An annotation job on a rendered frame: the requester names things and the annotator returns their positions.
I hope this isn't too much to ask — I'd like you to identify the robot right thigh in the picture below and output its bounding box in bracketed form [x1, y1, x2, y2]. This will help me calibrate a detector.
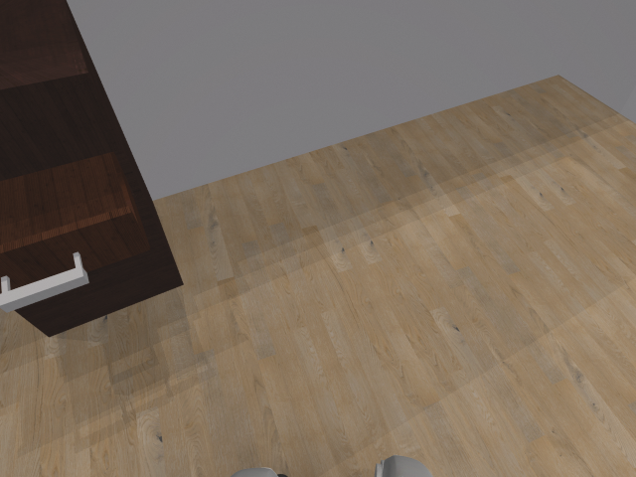
[375, 455, 433, 477]

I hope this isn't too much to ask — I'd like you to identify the drawer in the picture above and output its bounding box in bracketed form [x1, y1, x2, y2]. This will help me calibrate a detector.
[0, 152, 150, 294]

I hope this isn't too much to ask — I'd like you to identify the handle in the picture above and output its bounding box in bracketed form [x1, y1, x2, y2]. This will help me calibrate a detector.
[0, 252, 89, 313]

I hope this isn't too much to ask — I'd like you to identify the cabinet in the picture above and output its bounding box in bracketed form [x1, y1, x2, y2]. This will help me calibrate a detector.
[0, 0, 184, 337]

